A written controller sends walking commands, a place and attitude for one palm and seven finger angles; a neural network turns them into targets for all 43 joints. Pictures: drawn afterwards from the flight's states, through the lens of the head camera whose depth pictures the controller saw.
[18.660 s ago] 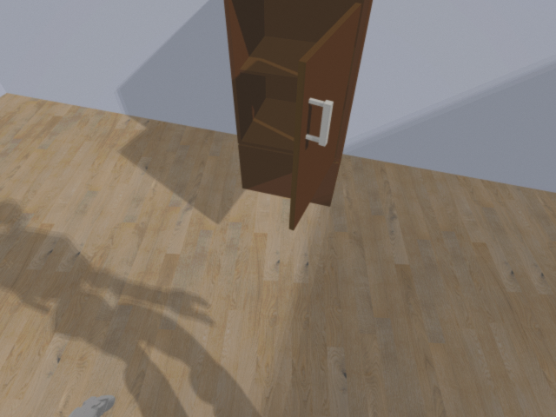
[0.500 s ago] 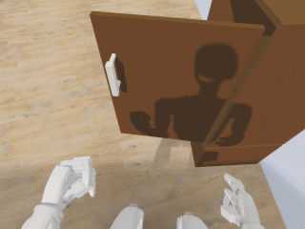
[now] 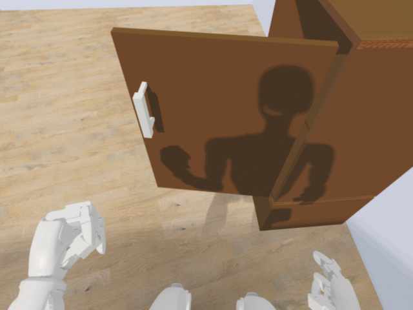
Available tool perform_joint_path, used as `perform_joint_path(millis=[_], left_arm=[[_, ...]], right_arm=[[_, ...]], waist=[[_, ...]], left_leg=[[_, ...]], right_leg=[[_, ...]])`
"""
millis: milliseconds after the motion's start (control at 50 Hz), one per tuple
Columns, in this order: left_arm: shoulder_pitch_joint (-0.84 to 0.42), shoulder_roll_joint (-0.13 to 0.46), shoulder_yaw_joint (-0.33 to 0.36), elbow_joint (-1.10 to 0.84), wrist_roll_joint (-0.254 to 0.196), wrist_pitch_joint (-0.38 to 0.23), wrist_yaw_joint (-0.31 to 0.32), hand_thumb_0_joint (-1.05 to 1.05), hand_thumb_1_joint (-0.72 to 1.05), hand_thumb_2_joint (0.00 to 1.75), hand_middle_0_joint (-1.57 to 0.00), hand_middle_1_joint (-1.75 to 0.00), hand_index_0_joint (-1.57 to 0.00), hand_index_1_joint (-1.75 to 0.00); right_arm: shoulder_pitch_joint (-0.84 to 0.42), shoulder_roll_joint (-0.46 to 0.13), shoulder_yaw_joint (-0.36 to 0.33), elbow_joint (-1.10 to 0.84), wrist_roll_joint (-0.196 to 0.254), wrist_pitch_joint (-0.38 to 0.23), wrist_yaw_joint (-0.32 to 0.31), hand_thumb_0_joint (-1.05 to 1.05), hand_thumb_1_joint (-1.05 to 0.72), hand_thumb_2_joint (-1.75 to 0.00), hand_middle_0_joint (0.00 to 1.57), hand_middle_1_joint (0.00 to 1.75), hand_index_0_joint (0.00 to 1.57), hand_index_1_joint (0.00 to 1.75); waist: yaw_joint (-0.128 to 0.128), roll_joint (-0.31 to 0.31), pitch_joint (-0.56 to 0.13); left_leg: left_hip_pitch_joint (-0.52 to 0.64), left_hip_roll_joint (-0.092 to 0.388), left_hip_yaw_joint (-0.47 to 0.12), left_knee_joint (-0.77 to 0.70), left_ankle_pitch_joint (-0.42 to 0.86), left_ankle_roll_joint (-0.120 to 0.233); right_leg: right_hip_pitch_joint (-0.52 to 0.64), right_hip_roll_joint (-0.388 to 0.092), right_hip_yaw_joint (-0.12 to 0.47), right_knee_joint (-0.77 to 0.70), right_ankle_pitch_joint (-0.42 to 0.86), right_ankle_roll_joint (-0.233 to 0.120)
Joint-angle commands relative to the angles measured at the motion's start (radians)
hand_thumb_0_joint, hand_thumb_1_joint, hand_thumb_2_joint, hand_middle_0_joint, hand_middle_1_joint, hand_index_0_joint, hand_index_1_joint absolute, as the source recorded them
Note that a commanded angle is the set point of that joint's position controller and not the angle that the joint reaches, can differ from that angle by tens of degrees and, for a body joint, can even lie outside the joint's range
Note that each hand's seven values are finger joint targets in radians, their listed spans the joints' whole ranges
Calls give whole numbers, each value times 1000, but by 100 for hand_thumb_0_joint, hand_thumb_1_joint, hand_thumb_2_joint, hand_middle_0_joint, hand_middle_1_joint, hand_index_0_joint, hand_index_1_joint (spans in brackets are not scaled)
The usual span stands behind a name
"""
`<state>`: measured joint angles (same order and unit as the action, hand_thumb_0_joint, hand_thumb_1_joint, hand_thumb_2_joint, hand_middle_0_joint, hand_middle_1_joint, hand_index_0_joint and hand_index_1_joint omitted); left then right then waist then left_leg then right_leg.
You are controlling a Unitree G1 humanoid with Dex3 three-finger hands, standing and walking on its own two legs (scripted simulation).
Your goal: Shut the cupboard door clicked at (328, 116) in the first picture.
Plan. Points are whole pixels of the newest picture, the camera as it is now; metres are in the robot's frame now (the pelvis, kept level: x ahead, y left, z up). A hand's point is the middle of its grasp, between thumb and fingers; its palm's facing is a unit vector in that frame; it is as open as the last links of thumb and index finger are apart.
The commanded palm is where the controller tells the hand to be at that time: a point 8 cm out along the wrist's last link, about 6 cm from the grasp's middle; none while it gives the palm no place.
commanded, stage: bring the fist close to the handle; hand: left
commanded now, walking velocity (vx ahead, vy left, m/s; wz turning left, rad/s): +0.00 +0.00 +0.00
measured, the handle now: (146, 110) +0.52 +0.18 +0.06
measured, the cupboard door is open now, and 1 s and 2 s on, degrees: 80 80 74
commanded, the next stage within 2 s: push the door shut along its arc in 1.50 s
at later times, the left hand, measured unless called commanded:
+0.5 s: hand (131, 203) +0.30 +0.16 +0.05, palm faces -0.09 -1.00 -0.03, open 3.1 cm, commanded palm +0.29 +0.22 +0.05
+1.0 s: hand (150, 148) +0.42 +0.15 +0.06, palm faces -0.01 -1.00 -0.05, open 3.1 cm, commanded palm +0.39 +0.19 +0.05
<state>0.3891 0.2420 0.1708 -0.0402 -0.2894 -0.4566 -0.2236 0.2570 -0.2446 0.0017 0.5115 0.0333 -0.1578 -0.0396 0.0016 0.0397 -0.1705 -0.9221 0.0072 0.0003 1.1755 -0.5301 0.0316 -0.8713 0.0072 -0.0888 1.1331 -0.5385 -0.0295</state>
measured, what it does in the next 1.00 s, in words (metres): stands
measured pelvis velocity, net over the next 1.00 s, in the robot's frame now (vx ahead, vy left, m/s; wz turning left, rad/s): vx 0.00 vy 0.00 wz -0.02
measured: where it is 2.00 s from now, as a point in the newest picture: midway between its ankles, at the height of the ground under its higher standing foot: outside the picture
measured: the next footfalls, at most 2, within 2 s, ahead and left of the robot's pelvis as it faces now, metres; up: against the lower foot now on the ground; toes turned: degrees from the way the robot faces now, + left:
none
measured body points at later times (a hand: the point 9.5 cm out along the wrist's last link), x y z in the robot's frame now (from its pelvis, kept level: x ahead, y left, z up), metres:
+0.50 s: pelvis +0.00 +0.00 +0.00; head +0.07 +0.00 +0.45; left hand +0.30 +0.22 +0.05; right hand +0.15 -0.25 -0.09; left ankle +0.02 +0.10 -0.65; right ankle +0.01 -0.11 -0.65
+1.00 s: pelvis +0.00 +0.00 +0.00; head +0.09 +0.00 +0.44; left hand +0.41 +0.20 +0.06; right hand +0.11 -0.25 -0.11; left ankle +0.02 +0.10 -0.65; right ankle +0.01 -0.11 -0.65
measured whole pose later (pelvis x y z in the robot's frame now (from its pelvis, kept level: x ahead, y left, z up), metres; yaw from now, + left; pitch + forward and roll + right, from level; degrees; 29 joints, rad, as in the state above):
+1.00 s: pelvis +0.00 +0.00 +0.00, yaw -1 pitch +19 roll -1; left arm -0.46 0.26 0.19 0.70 -0.14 -0.39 -0.10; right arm 0.27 -0.25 0.01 0.62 0.02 -0.06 0.00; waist -0.07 0.03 -0.15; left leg -0.96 0.01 0.03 1.14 -0.50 0.04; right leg -0.93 0.01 -0.06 1.11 -0.51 -0.02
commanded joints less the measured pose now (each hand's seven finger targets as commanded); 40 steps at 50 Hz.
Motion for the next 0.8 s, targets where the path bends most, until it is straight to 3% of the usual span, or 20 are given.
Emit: perform_joint_path(millis=[0,80,120,180,220,260,320,340,380,420,500,520,540,580,600,660,700,740,780], left_arm=[[-17,69,-38,-39,9,17,-64,0,90,90,-130,-150,-130,-150],[-63,156,44,-202,-13,19,-76,0,90,90,-130,-150,-130,-150],[-211,198,75,-277,-18,-26,-35,0,90,90,-130,-150,-130,-150],[-274,155,79,-179,-11,-84,18,0,90,90,-130,-150,-130,-150],[-301,146,68,-73,6,-79,26,0,90,90,-130,-150,-130,-150],[-325,101,11,28,23,-33,3,0,90,90,-130,-150,-130,-150],[-350,126,-3,98,28,66,-48,0,90,90,-130,-150,-130,-150],[-415,125,-14,70,26,85,-57,0,90,90,-130,-150,-130,-150],[-487,148,7,0,22,97,-47,0,90,90,-130,-150,-130,-150],[-539,186,61,-44,12,78,-9,0,90,90,-130,-150,-130,-150],[-610,145,69,61,26,14,69,0,90,90,-130,-150,-130,-150],[-603,159,85,128,38,13,80,0,90,90,-130,-150,-130,-150],[-630,139,63,185,56,12,83,0,90,90,-130,-150,-130,-150],[-644,115,28,288,80,31,73,0,90,90,-130,-150,-130,-150],[-677,110,7,313,90,44,63,0,90,90,-130,-150,-130,-150],[-788,101,-27,283,90,66,36,0,90,90,-130,-150,-130,-150],[-851,119,-6,221,76,50,42,0,90,90,-130,-150,-130,-150],[-942,127,6,197,70,22,68,0,90,90,-130,-150,-130,-150],[-1012,134,25,249,77,-10,104,0,90,90,-130,-150,-130,-150]], right_arm=[[-45,-143,-50,-164,17,-48,-9,0,-90,-90,20,30,20,30],[-46,-137,-52,-188,15,-57,-25,0,-90,-90,20,30,20,30],[-45,-132,-40,-163,2,-66,-33,0,-90,-90,20,30,20,30],[-50,-118,-33,-122,-4,-80,-27,0,-90,-90,20,30,20,30],[-51,-130,-33,-105,-6,-77,-20,0,-90,-90,20,30,20,30],[-48,-138,-35,-102,0,-69,-13,0,-90,-90,20,30,20,30],[-31,-157,-36,-118,13,-51,-16,0,-90,-90,20,30,20,30],[-30,-157,-35,-123,15,-46,-17,0,-90,-90,20,30,20,30],[-32,-152,-38,-128,14,-45,-21,0,-90,-90,20,30,20,30],[-27,-148,-39,-119,5,-47,-26,0,-90,-90,20,30,20,30],[-25,-131,-35,-73,-5,-44,-11,0,-90,-90,20,30,20,30],[-19,-136,-37,-63,-8,-37,-7,0,-90,-90,20,30,20,30],[-18,-136,-37,-56,-7,-29,-1,0,-90,-90,20,30,20,30],[-6,-146,-41,-56,-4,-12,9,0,-90,-90,20,30,20,30],[0,-153,-42,-58,-1,-5,12,0,-90,-90,20,30,20,30],[21,-159,-50,-67,4,12,12,0,-90,-90,20,30,20,30],[26,-156,-58,-65,3,14,8,0,-90,-90,20,30,20,30],[31,-153,-56,-49,0,14,4,0,-90,-90,20,30,20,30],[35,-147,-55,-17,-6,13,5,0,-90,-90,20,30,20,30]], waist=[[-39,-44,-96],[-10,-5,-246],[-25,17,-248],[-34,21,-164],[-44,0,-130],[-54,-12,-147],[-43,-1,-196],[-47,0,-236],[-36,29,-306],[-28,4,-346],[-40,-21,-266],[-38,-30,-238],[-52,-37,-222],[-56,-44,-194],[-58,-12,-193],[-63,18,-282],[-56,31,-377],[-67,36,-404],[-74,8,-378]], left_leg=[[87,-4,-49,-192,131,-4],[170,-7,-46,-193,233,4],[173,-3,-52,-170,244,2],[137,0,-59,-166,185,-8],[93,-1,-59,-156,141,-6],[92,-4,-53,-161,130,-5],[110,-4,-48,-183,155,-1],[132,-6,-46,-185,183,2],[193,-4,-46,-197,254,2],[212,0,-48,-189,318,2],[187,3,-45,-191,304,-9],[159,3,-44,-187,290,-9],[147,2,-37,-184,273,-10],[135,2,-34,-192,251,-11],[149,3,-35,-201,251,-14],[227,6,-38,-207,324,-12],[296,11,-43,-203,392,-15],[332,16,-52,-195,439,-18],[312,17,-55,-190,412,-20]], right_leg=[[86,9,68,-211,91,7],[180,7,72,-197,201,6],[152,13,70,-173,209,4],[62,18,60,-163,127,0],[37,18,64,-165,82,0],[43,12,67,-174,85,5],[110,6,82,-203,116,5],[140,2,86,-206,155,7],[180,0,76,-198,234,7],[208,5,72,-182,301,8],[151,7,59,-171,282,10],[145,9,63,-172,270,8],[125,6,65,-171,260,11],[106,4,65,-176,246,9],[95,4,61,-177,244,5],[132,2,63,-183,315,1],[159,3,63,-177,362,3],[144,5,62,-167,387,4],[122,8,58,-161,363,7]])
